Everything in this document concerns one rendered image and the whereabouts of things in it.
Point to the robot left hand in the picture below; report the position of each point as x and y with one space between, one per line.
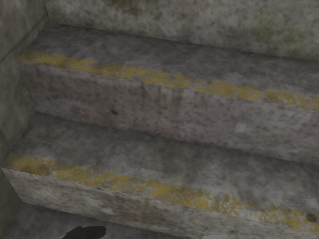
90 232

